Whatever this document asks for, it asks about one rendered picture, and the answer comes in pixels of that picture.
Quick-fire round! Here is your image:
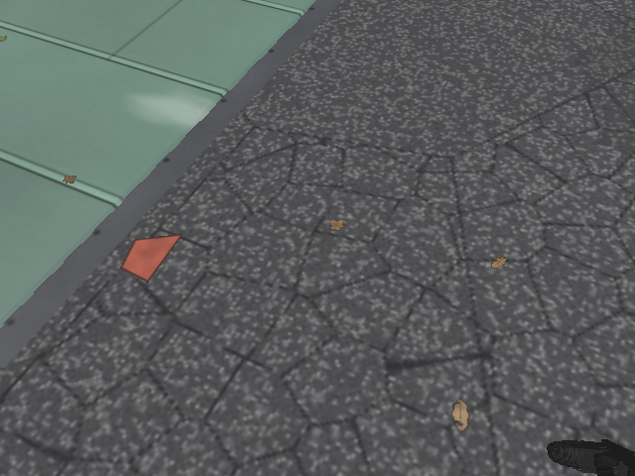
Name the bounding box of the robot right hand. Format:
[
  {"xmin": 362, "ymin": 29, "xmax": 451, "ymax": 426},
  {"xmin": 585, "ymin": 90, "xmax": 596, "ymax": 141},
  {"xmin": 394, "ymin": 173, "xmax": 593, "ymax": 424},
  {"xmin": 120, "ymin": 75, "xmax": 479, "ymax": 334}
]
[{"xmin": 547, "ymin": 439, "xmax": 635, "ymax": 476}]

